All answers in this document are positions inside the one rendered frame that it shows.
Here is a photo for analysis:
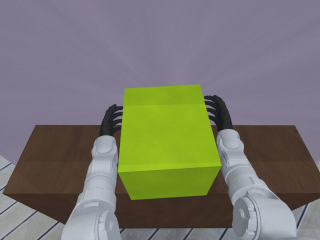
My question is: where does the robot left upper arm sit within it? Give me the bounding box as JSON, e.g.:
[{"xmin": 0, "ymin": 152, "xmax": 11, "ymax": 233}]
[{"xmin": 61, "ymin": 208, "xmax": 122, "ymax": 240}]

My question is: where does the carton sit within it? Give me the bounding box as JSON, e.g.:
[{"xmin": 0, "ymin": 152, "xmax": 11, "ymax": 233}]
[{"xmin": 118, "ymin": 84, "xmax": 222, "ymax": 200}]

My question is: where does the left robot forearm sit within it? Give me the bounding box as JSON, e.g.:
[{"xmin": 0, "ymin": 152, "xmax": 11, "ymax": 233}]
[{"xmin": 61, "ymin": 135, "xmax": 119, "ymax": 240}]

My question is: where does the left robot hand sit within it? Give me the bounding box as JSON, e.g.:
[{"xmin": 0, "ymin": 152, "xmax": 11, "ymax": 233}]
[{"xmin": 99, "ymin": 104, "xmax": 123, "ymax": 137}]

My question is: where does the pedestal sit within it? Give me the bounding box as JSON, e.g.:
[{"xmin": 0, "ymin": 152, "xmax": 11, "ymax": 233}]
[{"xmin": 2, "ymin": 125, "xmax": 320, "ymax": 229}]

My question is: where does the robot right upper arm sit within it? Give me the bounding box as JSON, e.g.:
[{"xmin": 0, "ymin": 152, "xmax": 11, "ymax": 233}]
[{"xmin": 232, "ymin": 195, "xmax": 317, "ymax": 240}]

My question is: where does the right robot hand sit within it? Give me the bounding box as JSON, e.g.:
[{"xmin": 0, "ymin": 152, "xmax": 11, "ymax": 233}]
[{"xmin": 204, "ymin": 95, "xmax": 233, "ymax": 132}]

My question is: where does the right robot forearm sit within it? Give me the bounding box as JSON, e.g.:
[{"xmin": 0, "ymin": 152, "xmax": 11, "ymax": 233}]
[{"xmin": 216, "ymin": 129, "xmax": 297, "ymax": 236}]

